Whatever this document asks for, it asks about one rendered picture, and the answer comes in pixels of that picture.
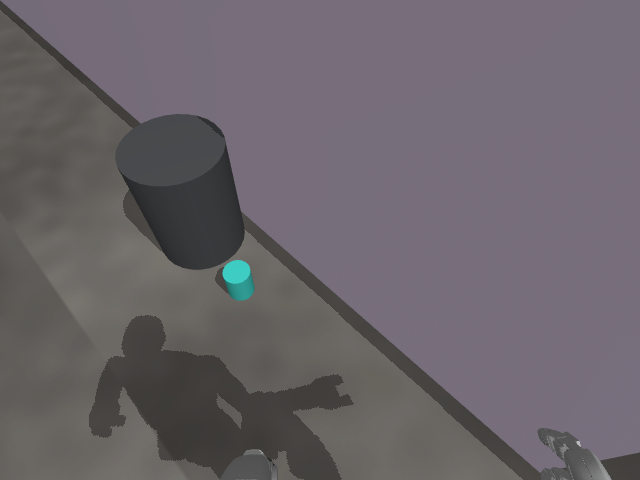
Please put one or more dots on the right robot hand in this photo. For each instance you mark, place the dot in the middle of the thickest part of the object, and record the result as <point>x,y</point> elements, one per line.
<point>582,464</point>

